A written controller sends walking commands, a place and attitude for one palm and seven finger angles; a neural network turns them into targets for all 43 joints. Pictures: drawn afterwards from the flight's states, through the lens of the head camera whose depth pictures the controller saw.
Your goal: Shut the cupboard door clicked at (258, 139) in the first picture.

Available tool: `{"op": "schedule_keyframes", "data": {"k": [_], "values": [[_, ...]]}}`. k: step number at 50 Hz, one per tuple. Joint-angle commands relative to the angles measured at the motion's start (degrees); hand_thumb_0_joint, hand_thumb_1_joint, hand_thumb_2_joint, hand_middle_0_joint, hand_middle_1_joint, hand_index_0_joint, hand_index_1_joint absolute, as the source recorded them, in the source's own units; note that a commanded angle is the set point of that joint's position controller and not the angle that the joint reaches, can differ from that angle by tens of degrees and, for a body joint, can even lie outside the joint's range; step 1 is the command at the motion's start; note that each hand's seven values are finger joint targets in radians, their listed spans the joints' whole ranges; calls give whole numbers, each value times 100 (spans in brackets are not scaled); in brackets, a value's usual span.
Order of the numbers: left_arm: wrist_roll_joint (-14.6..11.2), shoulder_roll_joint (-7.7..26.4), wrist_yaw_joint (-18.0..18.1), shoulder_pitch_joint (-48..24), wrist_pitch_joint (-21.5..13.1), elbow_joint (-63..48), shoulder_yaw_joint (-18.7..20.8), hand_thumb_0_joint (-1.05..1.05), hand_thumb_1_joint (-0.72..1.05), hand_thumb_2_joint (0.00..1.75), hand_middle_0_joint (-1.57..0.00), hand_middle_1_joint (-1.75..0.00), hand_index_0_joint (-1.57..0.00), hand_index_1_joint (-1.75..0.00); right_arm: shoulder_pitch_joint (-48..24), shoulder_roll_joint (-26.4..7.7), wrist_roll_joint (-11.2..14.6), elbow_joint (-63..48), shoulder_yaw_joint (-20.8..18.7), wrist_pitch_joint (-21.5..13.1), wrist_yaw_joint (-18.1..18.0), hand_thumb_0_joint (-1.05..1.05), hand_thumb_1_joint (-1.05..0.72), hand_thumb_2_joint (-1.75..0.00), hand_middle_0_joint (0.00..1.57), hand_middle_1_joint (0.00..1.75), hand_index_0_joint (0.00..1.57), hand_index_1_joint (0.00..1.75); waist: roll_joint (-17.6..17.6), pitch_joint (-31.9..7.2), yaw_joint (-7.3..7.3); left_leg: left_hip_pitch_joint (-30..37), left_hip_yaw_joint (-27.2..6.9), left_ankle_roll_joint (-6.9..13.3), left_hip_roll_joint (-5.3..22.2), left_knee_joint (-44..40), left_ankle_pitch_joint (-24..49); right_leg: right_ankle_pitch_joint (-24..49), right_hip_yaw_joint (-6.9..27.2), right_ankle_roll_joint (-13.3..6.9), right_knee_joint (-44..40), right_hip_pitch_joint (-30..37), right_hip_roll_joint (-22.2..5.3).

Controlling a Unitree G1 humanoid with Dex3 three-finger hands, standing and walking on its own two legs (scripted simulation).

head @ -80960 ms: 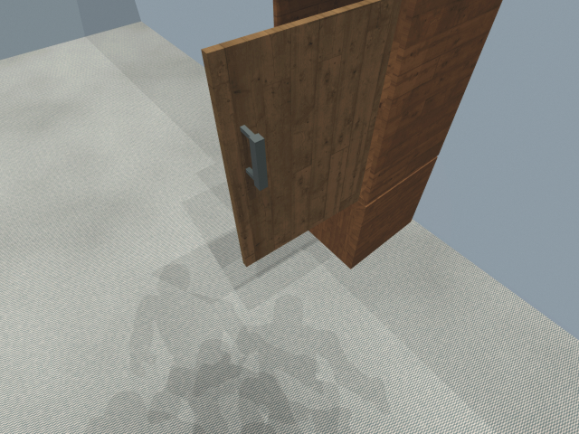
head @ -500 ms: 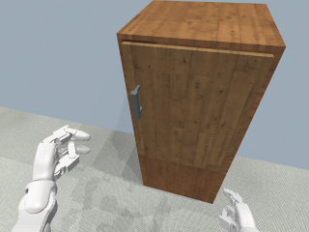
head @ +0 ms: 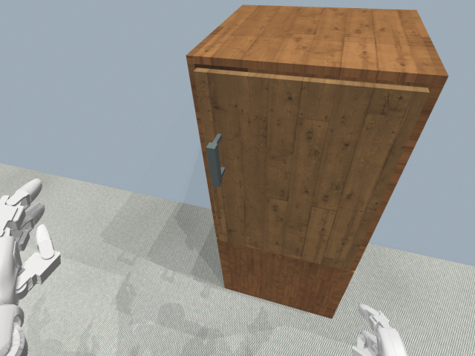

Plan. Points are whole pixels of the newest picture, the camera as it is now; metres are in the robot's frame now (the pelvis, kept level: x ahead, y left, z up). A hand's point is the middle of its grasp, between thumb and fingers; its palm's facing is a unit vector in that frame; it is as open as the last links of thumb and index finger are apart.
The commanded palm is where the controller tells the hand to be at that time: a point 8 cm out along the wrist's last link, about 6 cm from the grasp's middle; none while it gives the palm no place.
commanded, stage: draw the hand back to the body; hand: left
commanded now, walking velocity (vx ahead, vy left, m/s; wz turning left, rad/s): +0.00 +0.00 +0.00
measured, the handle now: (217, 160) +0.53 +0.13 +0.04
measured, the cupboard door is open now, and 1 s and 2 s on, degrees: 0 0 0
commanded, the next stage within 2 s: step back with the hand held close in 0.18 s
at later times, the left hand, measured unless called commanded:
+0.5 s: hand (61, 257) +0.19 +0.26 +0.15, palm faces +0.43 -0.78 -0.46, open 7.5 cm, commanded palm +0.13 +0.30 +0.17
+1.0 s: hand (11, 299) +0.13 +0.29 +0.15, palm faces +0.44 -0.77 -0.47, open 7.5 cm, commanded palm +0.07 +0.32 +0.17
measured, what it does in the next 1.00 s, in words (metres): shifts its weight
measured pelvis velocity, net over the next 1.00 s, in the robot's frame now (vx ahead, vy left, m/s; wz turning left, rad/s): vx -0.07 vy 0.02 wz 0.00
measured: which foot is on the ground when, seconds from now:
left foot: down 0.00-1.00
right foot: down 0.00-1.00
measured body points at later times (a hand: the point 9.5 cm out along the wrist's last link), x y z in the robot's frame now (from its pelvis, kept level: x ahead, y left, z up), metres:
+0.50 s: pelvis -0.01 +0.00 +0.00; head -0.01 -0.03 +0.45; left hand +0.16 +0.30 +0.18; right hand +0.17 -0.24 -0.10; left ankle +0.00 +0.10 -0.74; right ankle -0.04 -0.12 -0.74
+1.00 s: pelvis -0.07 +0.02 -0.01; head -0.07 +0.03 +0.44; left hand +0.10 +0.33 +0.18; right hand +0.10 -0.22 -0.09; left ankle +0.00 +0.10 -0.74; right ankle -0.04 -0.12 -0.74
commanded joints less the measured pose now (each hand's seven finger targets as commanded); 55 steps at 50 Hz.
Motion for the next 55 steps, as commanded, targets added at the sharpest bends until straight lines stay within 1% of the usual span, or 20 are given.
{"op": "schedule_keyframes", "data": {"k": [1, 2, 12, 15, 16, 17, 18, 19, 22, 24, 29, 36, 42, 46, 47, 48, 51, 52, 53, 55], "values": [[50, 1248, 87, -705, -465, -1454, 607, 0, 90, 90, -20, -30, -20, -30, -839, -486, -34, -951, -172, -409, -70, 0, -90, -90, 20, 30, 20, 30, 25, -463, -83, 412, -220, -11, 215, -282, 1194, 1204, -4, -97, -268, -341, 24], [36, 1402, 98, -596, -451, -1374, 774, 0, 90, 90, -20, -30, -20, -30, -850, -507, -50, -919, -175, -429, -81, 0, -90, -90, 20, 30, 20, 30, -33, -457, -34, 375, -203, -2, 213, -263, 1247, 1305, 18, -97, -311, -296, 25], [-13, 1167, 27, -483, -446, -1128, 623, 0, 90, 90, -20, -30, -20, -30, -900, -456, -21, -924, -167, -388, -72, 0, -90, -90, 20, 30, 20, 30, -29, -14, -75, 299, -143, -2, 244, -323, 992, 1029, 74, -83, -508, -502, 35], [-17, 1171, 34, -518, -487, -1229, 618, 0, 90, 90, -20, -30, -20, -30, -895, -439, -33, -941, -168, -396, -75, 0, -90, -90, 20, 30, 20, 30, -98, -168, -79, 352, -133, 15, 226, -317, 954, 1016, 72, -69, -462, -457, 22], [23, 1795, 85, -952, -676, -1568, 1161, 0, 90, 90, -20, -30, -20, -30, -849, -589, 9, -1138, -232, -279, -59, 0, -90, -90, 20, 30, 20, 30, -115, -27, -270, -98, -295, 138, 341, 45, 548, 1089, 579, -61, -731, -915, -346], [48, 1868, 108, -915, -754, -1420, 1245, 0, 90, 90, -20, -30, -20, -30, -823, -522, -7, -1057, -227, -232, -82, 0, -90, -90, 20, 30, 20, 30, -309, -14, -264, -204, -371, 114, 301, 229, 425, 1169, 726, -147, -780, -960, -538], [31, 1430, 78, -360, -776, -1134, 859, 0, 90, 90, -20, -30, -20, -30, -797, -505, -32, -1000, -239, -176, -90, 0, -90, -90, 20, 30, 20, 30, -496, -85, -332, -228, -358, 94, 305, 360, 497, 1158, 694, -187, -717, -1108, -658], [35, 1316, 70, -149, -801, -1102, 746, 0, 90, 90, -20, -30, -20, -30, -796, -529, -35, -1013, -266, -127, -79, 0, -90, -90, 20, 30, 20, 30, -417, -190, -339, -205, -321, 92, 316, 429, 589, 1252, 721, -179, -653, -1193, -695], [37, 1466, 121, 28, -892, -1332, 877, 0, 90, 90, -20, -30, -20, -30, -753, -590, -41, -1040, -347, -32, -107, 0, -90, -90, 20, 30, 20, 30, -167, -678, -348, -143, -306, 58, 418, 394, 1256, 1946, 535, -150, -227, -958, -673], [21, 1482, 145, 142, -896, -1411, 903, 0, 90, 90, -20, -30, -20, -30, -715, -602, -5, -1116, -376, 62, -140, 0, -90, -90, 20, 30, 20, 30, -245, -977, -370, -84, -341, 59, 517, 364, 1935, 2404, 391, -83, 115, -749, -565], [-9, 1653, 199, 315, -861, -1541, 1065, 0, 90, 90, -20, -30, -20, -30, -702, -613, 28, -1291, -399, 231, -193, 0, -90, -90, 20, 30, 20, 30, -331, -1060, -377, -270, -420, 57, 646, 318, 2539, 2714, 335, -33, 487, -640, -429], [-2, 1661, 273, 535, -947, -1700, 1102, 0, 90, 90, -20, -30, -20, -30, -614, -657, 29, -1384, -416, 231, -194, 0, -90, -90, 20, 30, 20, 30, -151, -823, -390, -1100, -656, 111, 767, -58, 1272, 1554, 396, -9, 530, -628, -296], [106, 1781, 329, 469, -1166, -1829, 1318, 0, 90, 90, -20, -30, -20, -30, -528, -744, -22, -1363, -433, 68, -211, 0, -90, -90, 20, 30, 20, 30, 182, -560, -423, -2395, -976, 279, 907, -616, -1046, 703, 401, 31, 751, -168, -88], [193, 1553, 337, 272, -1315, -1915, 1173, 0, 90, 90, -20, -30, -20, -30, -412, -733, -34, -1336, -427, -91, -207, 0, -90, -90, 20, 30, 20, 30, 392, -432, -468, -3063, -1170, 374, 1025, -852, -2101, 415, 359, 49, 1096, 76, 54], [216, 1715, 340, 234, -1359, -1996, 1331, 0, 90, 90, -20, -30, -20, -30, -435, -777, -68, -1306, -445, -149, -216, 0, -90, -90, 20, 30, 20, 30, 477, -507, -444, -3090, -1234, 399, 1067, -913, -2171, 460, 354, 65, 1176, 143, 104], [217, 1526, 332, 241, -1380, -1980, 1185, 0, 90, 90, -20, -30, -20, -30, -364, -713, -68, -1277, -419, -181, -211, 0, -90, -90, 20, 30, 20, 30, 448, -509, -467, -3146, -1260, 394, 1079, -909, -2139, 499, 326, 59, 1258, 169, 97], [257, 1523, 353, 162, -1410, -1917, 1205, 0, 90, 90, -20, -30, -20, -30, -322, -720, -85, -1225, -441, -253, -193, 0, -90, -90, 20, 30, 20, 30, 264, -482, -461, -3342, -1137, 388, 1022, -660, -2343, 308, 463, 26, 1214, 170, 32], [276, 1672, 354, 150, -1414, -1919, 1318, 0, 90, 90, -20, -30, -20, -30, -328, -758, -104, -1200, -456, -279, -186, 0, -90, -90, 20, 30, 20, 30, 138, -467, -455, -3262, -1082, 352, 949, -538, -2384, 94, 537, 6, 1067, 4, 5], [271, 1463, 349, 95, -1427, -1922, 1114, 0, 90, 90, -20, -30, -20, -30, -309, -680, -83, -1207, -429, -290, -174, 0, -90, -90, 20, 30, 20, 30, -1, -403, -486, -3196, -1027, 308, 874, -374, -2350, -148, 596, -36, 914, -202, -90], [277, 1532, 384, 36, -1460, -1948, 1130, 0, 90, 90, -20, -30, -20, -30, -284, -665, -112, -1159, -442, -310, -148, 0, -90, -90, 20, 30, 20, 30, -253, -295, -499, -2809, -824, 198, 647, 184, -2089, -727, 1004, -179, 339, -899, -366]]}}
